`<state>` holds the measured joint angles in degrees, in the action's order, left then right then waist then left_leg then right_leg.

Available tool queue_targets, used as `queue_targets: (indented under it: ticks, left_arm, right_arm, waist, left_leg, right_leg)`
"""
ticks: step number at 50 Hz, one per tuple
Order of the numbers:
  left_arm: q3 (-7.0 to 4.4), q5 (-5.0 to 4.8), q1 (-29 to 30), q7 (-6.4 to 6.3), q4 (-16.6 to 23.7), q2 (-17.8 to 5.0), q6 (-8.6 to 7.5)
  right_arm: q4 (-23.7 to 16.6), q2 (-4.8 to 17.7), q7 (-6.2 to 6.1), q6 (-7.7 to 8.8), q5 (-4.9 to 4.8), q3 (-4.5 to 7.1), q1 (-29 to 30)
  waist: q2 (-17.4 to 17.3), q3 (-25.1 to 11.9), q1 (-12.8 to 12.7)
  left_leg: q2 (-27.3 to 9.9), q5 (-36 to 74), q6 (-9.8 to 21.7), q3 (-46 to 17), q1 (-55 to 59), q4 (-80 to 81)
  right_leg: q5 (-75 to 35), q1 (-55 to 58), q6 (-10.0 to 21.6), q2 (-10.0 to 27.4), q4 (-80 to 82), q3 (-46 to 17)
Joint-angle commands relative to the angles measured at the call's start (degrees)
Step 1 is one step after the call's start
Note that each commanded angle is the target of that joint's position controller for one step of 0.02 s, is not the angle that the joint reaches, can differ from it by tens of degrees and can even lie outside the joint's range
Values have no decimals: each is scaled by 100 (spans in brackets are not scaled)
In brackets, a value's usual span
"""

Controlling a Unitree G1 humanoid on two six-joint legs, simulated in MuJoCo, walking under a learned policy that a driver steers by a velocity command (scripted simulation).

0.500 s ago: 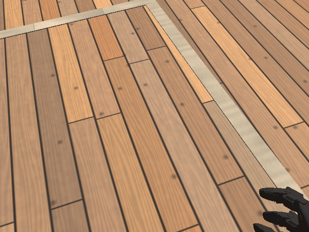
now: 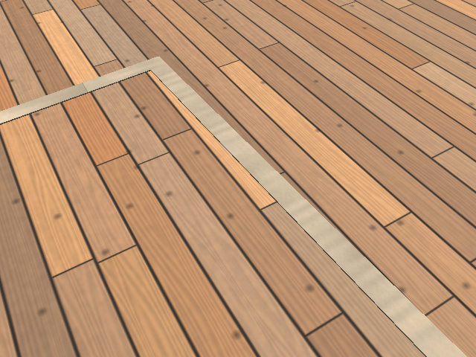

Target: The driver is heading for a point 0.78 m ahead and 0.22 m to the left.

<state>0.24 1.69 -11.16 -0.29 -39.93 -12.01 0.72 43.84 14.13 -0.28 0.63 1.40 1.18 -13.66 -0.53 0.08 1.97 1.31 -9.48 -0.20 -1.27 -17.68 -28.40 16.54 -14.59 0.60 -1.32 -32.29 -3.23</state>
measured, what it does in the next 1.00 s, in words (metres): stands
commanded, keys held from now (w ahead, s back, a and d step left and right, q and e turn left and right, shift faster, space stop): shift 1.00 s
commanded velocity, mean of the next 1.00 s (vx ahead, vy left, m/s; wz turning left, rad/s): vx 0.01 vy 0.00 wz -0.02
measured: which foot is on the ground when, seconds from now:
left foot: down 0.00-1.00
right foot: down 0.00-1.00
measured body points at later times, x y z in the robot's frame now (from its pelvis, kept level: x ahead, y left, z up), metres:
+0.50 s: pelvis +0.03 +0.00 +0.00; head +0.03 +0.00 +0.45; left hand +0.11 +0.25 -0.13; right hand +0.14 -0.25 -0.13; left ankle +0.06 +0.12 -0.73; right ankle +0.01 -0.11 -0.73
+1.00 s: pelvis +0.03 +0.00 +0.00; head +0.04 +0.00 +0.45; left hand +0.06 +0.24 -0.14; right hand +0.09 -0.25 -0.15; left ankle +0.06 +0.12 -0.73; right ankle +0.01 -0.11 -0.73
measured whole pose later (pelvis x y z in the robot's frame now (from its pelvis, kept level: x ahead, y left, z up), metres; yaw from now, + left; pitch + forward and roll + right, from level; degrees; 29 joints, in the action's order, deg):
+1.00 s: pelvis +0.03 +0.00 +0.00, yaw +0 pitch -1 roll +0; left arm -1.8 0.2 -16.7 -2.5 -56.7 -10.4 -0.9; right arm 60.0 11.6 -2.6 -0.6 0.0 2.2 -10.4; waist -0.4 2.2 0.6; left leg 0.8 -12.2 -0.2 -2.2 -14.4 -28.0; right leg 17.2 -9.4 0.8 -1.7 -28.1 -2.4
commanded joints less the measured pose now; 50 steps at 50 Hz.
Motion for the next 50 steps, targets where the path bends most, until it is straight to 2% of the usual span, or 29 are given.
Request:
queue_targets:
  ticks: [1,5,11,21,32,50]
  left_arm:
    - [-211,-51,-6,-59,273,-702,-130]
    - [-222,-76,-107,-80,195,-628,-148]
    - [-257,-100,-283,-98,33,-574,-160]
    - [-312,-112,-512,-172,-294,-545,-164]
    - [-345,-127,-637,-222,-770,-496,-188]
    - [-300,-148,-825,-229,-1596,-360,-207]
  right_arm:
    - [-281,540,-30,106,-14,151,129]
    - [-198,473,-47,112,-33,145,160]
    - [-90,448,-99,53,-66,153,234]
    - [208,405,-159,-28,-96,178,387]
    - [744,362,-199,-57,-118,206,457]
    - [1474,292,-248,-78,-138,186,293]
  waist:
    - [180,139,-105]
    - [62,-88,-113]
    - [31,-192,-126]
    - [71,-81,-150]
    - [41,52,-153]
    - [65,214,-143]
  left_leg:
    - [-291,-253,86,-373,321,376]
    - [-309,79,108,-368,509,263]
    - [-334,438,174,-381,645,128]
    - [-328,453,211,-383,641,131]
    - [-299,270,197,-360,665,287]
    - [-234,176,175,-279,721,450]
  right_leg:
    - [405,-535,272,468,879,-549]
    - [-192,-378,255,401,709,-460]
    - [-641,-279,192,314,594,-351]
    - [-754,-192,126,254,636,-276]
    - [-637,-98,99,219,813,-207]
    - [-551,-32,106,181,1055,-103]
